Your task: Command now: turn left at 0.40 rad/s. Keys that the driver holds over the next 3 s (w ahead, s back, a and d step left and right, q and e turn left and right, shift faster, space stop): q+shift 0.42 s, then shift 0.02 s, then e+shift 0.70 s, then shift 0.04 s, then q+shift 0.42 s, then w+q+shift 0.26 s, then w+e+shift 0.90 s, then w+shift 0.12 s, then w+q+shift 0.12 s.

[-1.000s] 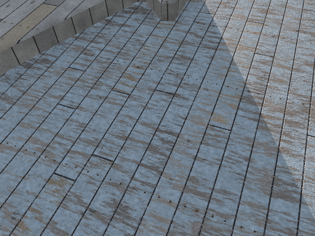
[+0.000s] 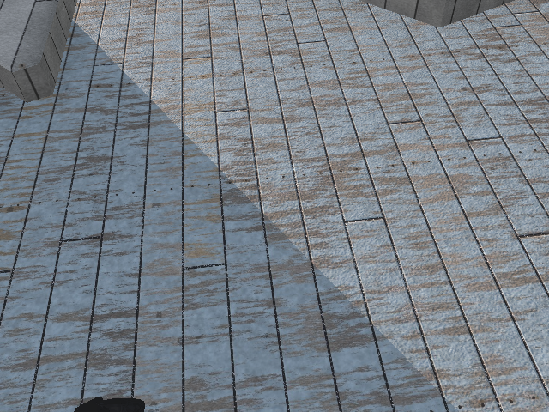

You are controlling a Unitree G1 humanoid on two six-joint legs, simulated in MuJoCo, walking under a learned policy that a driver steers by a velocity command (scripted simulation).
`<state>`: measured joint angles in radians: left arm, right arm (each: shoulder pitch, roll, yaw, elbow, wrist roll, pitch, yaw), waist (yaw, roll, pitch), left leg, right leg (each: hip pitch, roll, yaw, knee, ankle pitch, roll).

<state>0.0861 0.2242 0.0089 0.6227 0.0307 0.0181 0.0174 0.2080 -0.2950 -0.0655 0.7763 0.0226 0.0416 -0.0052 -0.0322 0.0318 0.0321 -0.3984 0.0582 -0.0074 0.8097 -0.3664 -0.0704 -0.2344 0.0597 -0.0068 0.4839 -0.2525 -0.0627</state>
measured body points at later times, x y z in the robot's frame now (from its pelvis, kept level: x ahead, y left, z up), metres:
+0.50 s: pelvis +0.02 +0.06 +0.01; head +0.06 +0.11 +0.45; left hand +0.09 +0.39 -0.10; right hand +0.28 -0.16 -0.06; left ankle -0.02 +0.13 -0.74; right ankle +0.13 -0.09 -0.67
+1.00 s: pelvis +0.06 +0.07 +0.00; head +0.12 +0.07 +0.45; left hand +0.15 +0.39 -0.09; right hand +0.29 -0.18 -0.09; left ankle +0.06 +0.19 -0.72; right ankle +0.12 -0.06 -0.74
